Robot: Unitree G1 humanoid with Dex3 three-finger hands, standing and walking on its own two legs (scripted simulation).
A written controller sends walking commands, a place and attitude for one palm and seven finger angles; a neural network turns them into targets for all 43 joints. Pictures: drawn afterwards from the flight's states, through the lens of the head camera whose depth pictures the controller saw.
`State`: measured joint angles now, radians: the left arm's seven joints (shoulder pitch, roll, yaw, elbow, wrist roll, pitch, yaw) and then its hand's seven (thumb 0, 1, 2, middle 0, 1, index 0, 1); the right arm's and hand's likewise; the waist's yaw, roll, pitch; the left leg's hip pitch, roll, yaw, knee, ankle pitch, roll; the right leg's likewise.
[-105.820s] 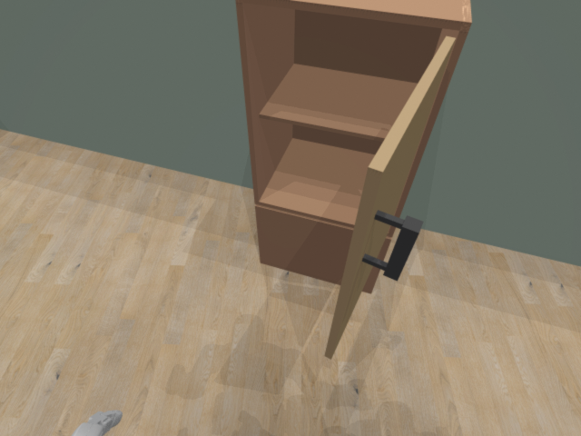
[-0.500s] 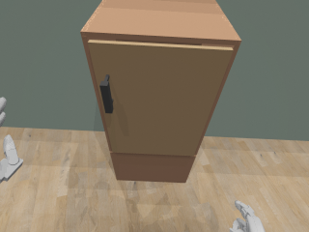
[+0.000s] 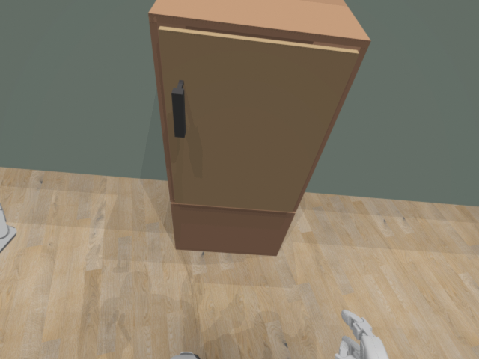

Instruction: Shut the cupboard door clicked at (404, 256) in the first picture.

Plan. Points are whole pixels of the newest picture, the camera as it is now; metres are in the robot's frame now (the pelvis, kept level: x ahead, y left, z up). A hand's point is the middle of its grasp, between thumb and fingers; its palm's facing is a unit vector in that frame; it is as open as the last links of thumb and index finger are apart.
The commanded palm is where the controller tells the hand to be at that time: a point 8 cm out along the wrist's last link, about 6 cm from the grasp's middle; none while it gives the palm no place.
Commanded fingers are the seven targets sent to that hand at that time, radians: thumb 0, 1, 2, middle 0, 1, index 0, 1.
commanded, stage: stop stepping back and stand still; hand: left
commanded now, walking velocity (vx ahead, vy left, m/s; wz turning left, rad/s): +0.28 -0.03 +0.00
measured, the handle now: (180, 108) +0.64 +0.18 +0.05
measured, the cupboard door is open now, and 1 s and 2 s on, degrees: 0 0 0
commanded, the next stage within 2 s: let the arm hang, fingers relaxed in 0.94 s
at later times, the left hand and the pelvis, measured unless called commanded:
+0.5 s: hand (38, 285) +0.16 +0.23 +0.17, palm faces +0.38 -0.82 -0.43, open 7.4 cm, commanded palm +0.08 +0.28 +0.19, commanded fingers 0.00 0.90 0.90 -0.20 -0.30 -0.20 -0.30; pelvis -0.07 -0.02 +0.00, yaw -2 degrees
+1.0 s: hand (39, 279) +0.17 +0.23 +0.17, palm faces +0.34 -0.84 -0.43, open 7.4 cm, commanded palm +0.10 +0.29 +0.19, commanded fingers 0.00 0.90 0.90 -0.20 -0.30 -0.20 -0.30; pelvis -0.05 -0.01 +0.01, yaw -2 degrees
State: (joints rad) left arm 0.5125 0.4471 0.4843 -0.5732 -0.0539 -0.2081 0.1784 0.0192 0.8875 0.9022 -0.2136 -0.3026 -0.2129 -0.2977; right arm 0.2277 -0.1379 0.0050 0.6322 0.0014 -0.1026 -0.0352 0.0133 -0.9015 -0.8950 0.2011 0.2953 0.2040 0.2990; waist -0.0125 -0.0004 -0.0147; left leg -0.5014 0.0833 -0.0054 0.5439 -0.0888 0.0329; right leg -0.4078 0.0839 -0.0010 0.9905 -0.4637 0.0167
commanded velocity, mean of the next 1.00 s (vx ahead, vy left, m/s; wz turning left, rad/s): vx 0.08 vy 0.01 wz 0.00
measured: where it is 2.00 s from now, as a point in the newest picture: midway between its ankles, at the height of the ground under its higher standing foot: outside the picture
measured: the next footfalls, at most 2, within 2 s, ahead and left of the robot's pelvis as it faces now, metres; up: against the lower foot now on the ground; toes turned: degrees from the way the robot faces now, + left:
right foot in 0.12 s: -0.05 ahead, -0.11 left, +0.00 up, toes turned -3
left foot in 0.30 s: +0.02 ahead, +0.11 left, +0.00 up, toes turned -1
